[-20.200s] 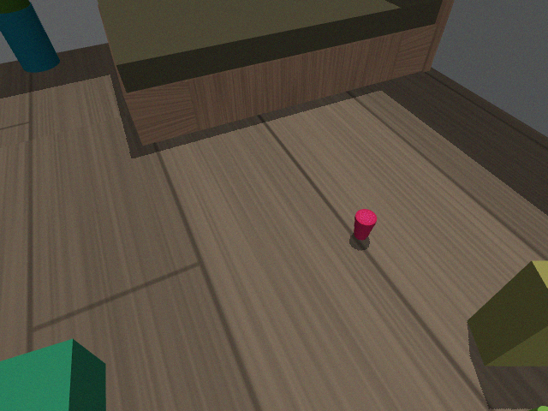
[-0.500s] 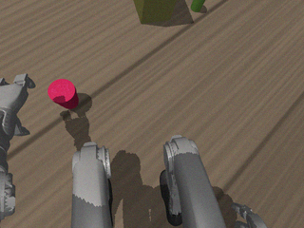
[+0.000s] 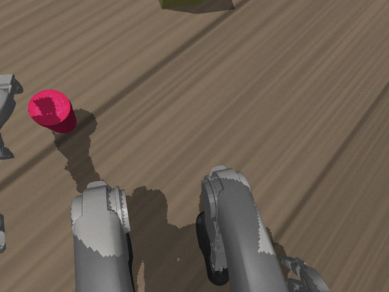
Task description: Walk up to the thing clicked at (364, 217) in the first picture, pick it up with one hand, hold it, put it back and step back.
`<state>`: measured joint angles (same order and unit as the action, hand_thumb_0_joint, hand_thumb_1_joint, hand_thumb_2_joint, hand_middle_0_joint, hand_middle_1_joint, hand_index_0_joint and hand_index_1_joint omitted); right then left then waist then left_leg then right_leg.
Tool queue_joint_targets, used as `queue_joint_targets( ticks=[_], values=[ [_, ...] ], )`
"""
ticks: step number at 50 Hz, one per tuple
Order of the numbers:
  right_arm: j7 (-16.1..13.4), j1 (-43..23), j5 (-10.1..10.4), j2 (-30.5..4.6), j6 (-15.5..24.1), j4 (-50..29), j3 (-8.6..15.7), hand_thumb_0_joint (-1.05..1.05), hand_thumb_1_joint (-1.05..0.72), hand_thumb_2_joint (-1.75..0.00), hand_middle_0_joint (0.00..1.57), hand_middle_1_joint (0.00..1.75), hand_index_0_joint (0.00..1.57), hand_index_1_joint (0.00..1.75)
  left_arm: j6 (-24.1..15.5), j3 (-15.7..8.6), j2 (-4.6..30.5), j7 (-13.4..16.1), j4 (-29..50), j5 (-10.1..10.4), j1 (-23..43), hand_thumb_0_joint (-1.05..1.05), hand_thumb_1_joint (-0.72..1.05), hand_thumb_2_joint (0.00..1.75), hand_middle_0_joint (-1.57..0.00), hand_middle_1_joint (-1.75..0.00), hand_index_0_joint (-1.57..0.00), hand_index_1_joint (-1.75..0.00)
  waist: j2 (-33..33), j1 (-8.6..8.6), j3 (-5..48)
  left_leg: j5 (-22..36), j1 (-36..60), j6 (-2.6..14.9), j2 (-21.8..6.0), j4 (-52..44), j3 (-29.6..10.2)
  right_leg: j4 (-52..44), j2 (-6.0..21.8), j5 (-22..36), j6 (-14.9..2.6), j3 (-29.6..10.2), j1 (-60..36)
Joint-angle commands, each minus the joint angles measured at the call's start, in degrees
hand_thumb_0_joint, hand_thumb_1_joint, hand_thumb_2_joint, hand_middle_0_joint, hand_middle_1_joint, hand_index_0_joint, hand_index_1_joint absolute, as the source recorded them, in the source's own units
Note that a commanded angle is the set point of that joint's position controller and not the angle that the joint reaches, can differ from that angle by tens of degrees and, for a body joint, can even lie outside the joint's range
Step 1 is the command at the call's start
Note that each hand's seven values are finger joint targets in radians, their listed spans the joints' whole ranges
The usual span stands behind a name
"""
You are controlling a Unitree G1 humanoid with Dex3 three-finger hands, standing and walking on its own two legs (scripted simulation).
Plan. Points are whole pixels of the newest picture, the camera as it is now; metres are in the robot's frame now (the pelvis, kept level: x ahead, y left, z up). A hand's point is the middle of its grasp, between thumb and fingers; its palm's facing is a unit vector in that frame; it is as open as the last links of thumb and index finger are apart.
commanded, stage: rise first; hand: left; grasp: from above
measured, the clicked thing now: (58, 116) +0.52 +0.28 -0.29
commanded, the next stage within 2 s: approach in 0.26 s
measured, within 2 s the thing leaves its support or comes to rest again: neither
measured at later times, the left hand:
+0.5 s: hand (14, 121) +0.46 +0.33 -0.17, palm faces -0.45 -0.06 -0.89, open 14.2 cm
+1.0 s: hand (50, 93) +0.52 +0.26 -0.16, palm faces -0.46 -0.06 -0.88, open 14.1 cm
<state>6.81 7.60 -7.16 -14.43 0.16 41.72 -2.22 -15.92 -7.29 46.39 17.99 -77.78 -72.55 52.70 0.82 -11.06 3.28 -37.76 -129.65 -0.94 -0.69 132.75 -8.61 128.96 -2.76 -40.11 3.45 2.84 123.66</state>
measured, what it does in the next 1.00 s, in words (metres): stands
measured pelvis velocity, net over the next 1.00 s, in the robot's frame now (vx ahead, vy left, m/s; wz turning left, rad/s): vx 0.00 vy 0.00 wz -0.04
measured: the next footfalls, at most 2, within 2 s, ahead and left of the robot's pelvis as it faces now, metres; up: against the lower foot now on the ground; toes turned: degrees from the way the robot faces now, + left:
none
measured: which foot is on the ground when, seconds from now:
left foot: down 0.00-1.00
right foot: down 0.00-1.00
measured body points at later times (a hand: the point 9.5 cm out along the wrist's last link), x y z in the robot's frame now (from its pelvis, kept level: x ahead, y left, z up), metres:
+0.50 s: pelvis +0.00 +0.00 -0.01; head +0.25 +0.07 +0.36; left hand +0.48 +0.33 -0.12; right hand +0.06 -0.28 -0.11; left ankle +0.08 +0.13 -0.32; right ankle +0.10 -0.13 -0.32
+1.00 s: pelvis +0.00 +0.00 -0.01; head +0.26 +0.05 +0.36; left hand +0.54 +0.26 -0.11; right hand +0.01 -0.26 -0.11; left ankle +0.08 +0.13 -0.32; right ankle +0.10 -0.13 -0.32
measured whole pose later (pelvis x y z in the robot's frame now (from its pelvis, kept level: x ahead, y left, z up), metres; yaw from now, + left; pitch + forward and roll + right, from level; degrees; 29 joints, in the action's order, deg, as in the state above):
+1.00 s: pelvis +0.00 +0.00 -0.01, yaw -2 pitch +35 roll -9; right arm 7.1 11.7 -5.4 -15.9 -1.0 37.9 -8.1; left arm -2.8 -3.2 45.8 15.7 -85.1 -68.0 63.8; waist -1.5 -19.3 0.9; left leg -38.5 -131.8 -0.8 -2.0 134.6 -9.5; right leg 129.9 -4.2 -39.3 3.8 3.4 126.6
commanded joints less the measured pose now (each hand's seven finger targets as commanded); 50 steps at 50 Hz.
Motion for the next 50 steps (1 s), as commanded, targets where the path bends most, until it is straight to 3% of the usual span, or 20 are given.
queue_joint_targets(
  ticks=[1,9,17,18,21,25,29,32,35,38,41,42,45,50],
  values=[
    [-0.83,12.21,-0.19,-14.57,0.18,-0.64,4.23,0.0,-0.91,-0.91,0.2,0.3,0.2,0.3,0.98,-2.91,16.69,2.75,7.41,0.58,16.64,0.0,-0.57,1.02,-0.06,-1.04,-0.06,-1.04,-17.34,0.21,39.04,9.22,34.47,2.15,-0.12,-13.81,4.59,-12.7,-0.47,12.32,-5.37,5.89,-13.96],
    [-0.66,12.09,-0.28,-14.88,0.06,-0.68,3.83,0.0,-0.91,-0.91,0.2,0.3,0.2,0.3,1.23,-2.82,17.07,2.8,7.37,0.88,17.63,0.0,-0.58,1.02,-0.06,-1.04,-0.06,-1.04,-17.97,-0.59,37.49,7.74,32.56,2.18,-0.25,-13.13,4.36,-12.2,-0.71,11.69,-5.36,6.17,-13.2],
    [-0.47,12.23,-0.3,-15.34,-0.2,-0.59,3.46,0.0,-0.91,-0.91,0.2,0.3,0.2,0.3,1.52,-3.06,17.61,2.89,6.8,1.0,16.69,0.0,-0.58,1.01,-0.06,-1.05,-0.06,-1.05,-18.49,-0.76,38.22,10.24,33.24,2.08,-0.21,-12.29,4.09,-11.05,-0.6,13.64,-5.25,6.34,-13.24],
    [-0.35,12.32,-0.32,-15.38,-0.14,-0.8,3.46,0.0,-0.92,-0.91,0.2,0.3,0.2,0.3,1.51,-3.17,17.57,2.94,7.2,1.3,16.98,0.0,-0.61,1.09,-0.07,-1.0,-0.03,-1.03,-19.08,-0.96,37.87,10.48,33.61,1.97,-0.28,-12.36,3.82,-10.7,-0.49,13.75,-5.24,6.43,-12.89],
    [-0.22,12.93,-0.64,-15.23,0.02,-0.58,2.9,0.0,-0.91,-0.9,0.2,0.3,0.2,0.3,1.28,-1.5,15.43,3.48,6.47,1.32,19.38,0.0,-0.54,0.96,-0.06,-1.07,-0.07,-1.05,-17.84,-2.72,36.94,9.7,31.49,2.33,-0.14,-11.1,4.32,-11.28,-0.7,13.91,-5.08,6.46,-13.43],
    [-0.16,14.21,-0.9,-15.16,0.79,0.24,2.36,0.0,-0.91,-0.9,0.2,0.3,0.2,0.3,1.22,1.94,12.55,4.32,6.17,1.29,25.39,0.0,-0.54,0.97,-0.06,-1.08,-0.08,-1.06,-17.45,-5.36,37.41,9.48,30.03,2.53,-0.23,-9.47,4.8,-11.99,-1.15,14.72,-4.89,6.51,-14.56],
    [-0.39,15.06,-1.23,-15.54,1.32,0.75,2.2,0.0,-0.91,-0.9,0.2,0.3,0.2,0.3,2.63,4.19,10.8,5.59,6.7,0.57,31.64,0.0,-0.54,0.97,-0.06,-1.09,-0.08,-1.07,-20.08,-6.63,39.77,9.63,32.24,2.22,-0.5,-9.69,4.79,-11.95,-1.44,15.33,-5.13,6.84,-14.3],
    [-0.61,15.09,-1.4,-15.99,1.41,0.5,1.81,0.0,-0.91,-0.9,0.2,0.3,0.2,0.3,5.61,4.54,10.21,6.78,3.96,-0.04,34.16,0.0,-0.54,0.97,-0.06,-1.08,-0.08,-1.06,-22.96,-7.38,40.19,9.24,33.9,1.84,-0.71,-10.86,4.22,-11.0,-1.34,15.17,-5.44,7.57,-12.34],
    [-0.72,14.68,-0.98,-16.32,1.03,-0.54,1.19,0.0,-0.91,-0.9,0.2,0.3,0.2,0.3,9.25,3.72,11.54,7.12,0.77,-0.81,33.78,0.0,-0.54,0.98,-0.07,-1.07,-0.08,-1.06,-24.65,-6.73,39.78,10.0,34.18,1.6,-0.63,-11.96,4.09,-10.42,-1.08,15.83,-5.75,7.55,-11.55],
    [-0.57,14.7,-0.31,-16.1,0.51,-1.92,0.42,0.0,-0.91,-0.9,0.2,0.3,0.2,0.3,12.85,2.86,12.77,6.34,0.05,-0.47,32.58,0.0,-0.56,0.99,-0.07,-1.05,-0.07,-1.05,-23.77,-6.16,41.51,12.11,32.25,2.16,-0.28,-11.6,5.08,-10.67,-1.14,18.07,-5.68,6.83,-15.09],
    [-0.53,13.92,0.65,-15.6,-0.04,-3.21,-0.46,0.0,-0.91,-0.9,0.2,0.3,0.2,0.3,15.25,3.93,11.48,4.2,-2.98,1.35,29.61,0.0,-0.55,0.98,-0.07,-1.05,-0.07,-1.04,-19.77,-6.39,38.11,9.65,26.38,2.96,-0.06,-11.31,5.75,-11.97,-1.55,16.09,-5.33,6.23,-16.92],
    [-0.57,13.91,0.95,-15.65,-0.14,-3.61,-0.73,0.0,-0.91,-0.9,0.2,0.3,0.2,0.3,15.66,3.78,12.59,3.29,-2.43,2.07,28.43,0.0,-0.53,0.96,-0.07,-1.06,-0.08,-1.05,-17.56,-6.43,37.19,9.75,24.75,3.32,-0.13,-10.95,5.65,-12.31,-1.68,16.36,-5.08,6.03,-18.45],
    [-0.73,13.81,1.77,-15.81,-0.64,-4.79,-1.08,0.0,-0.91,-0.9,0.2,0.3,0.2,0.3,15.83,2.75,15.32,0.51,-2.66,4.1,25.58,0.0,-0.53,0.95,-0.07,-1.06,-0.08,-1.04,-13.77,-5.73,36.25,8.81,21.12,3.97,-0.08,-10.5,5.78,-12.94,-1.73,15.12,-4.61,5.19,-20.97],
    [-0.76,13.5,1.91,-15.54,-1.35,-5.56,-1.87,0.0,-0.91,-0.9,0.2,0.3,0.2,0.3,12.07,1.75,17.5,-2.63,-0.59,6.18,20.86,0.0,-0.51,0.94,-0.07,-1.07,-0.09,-1.05,-11.39,-5.12,34.4,7.81,18.18,3.96,0.15,-9.6,5.25,-12.08,-1.79,13.3,-4.38,5.13,-22.62]
  ],
)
